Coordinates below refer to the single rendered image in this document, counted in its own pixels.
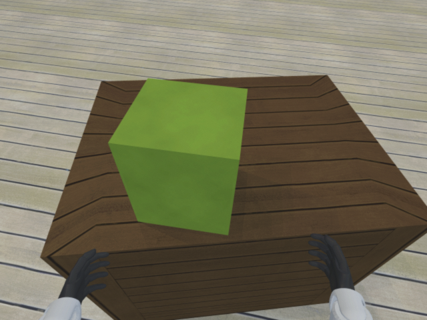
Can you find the carton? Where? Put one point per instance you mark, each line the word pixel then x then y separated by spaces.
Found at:
pixel 177 150

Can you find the left robot hand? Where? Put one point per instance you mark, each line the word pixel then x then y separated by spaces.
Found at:
pixel 76 284

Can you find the right robot hand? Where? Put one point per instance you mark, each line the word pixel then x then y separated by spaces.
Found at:
pixel 336 268

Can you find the left robot forearm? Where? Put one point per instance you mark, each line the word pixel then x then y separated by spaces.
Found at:
pixel 65 308

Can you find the pedestal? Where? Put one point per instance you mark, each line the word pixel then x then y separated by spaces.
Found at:
pixel 308 164

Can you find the right robot forearm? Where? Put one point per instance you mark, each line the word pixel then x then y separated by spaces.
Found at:
pixel 348 304

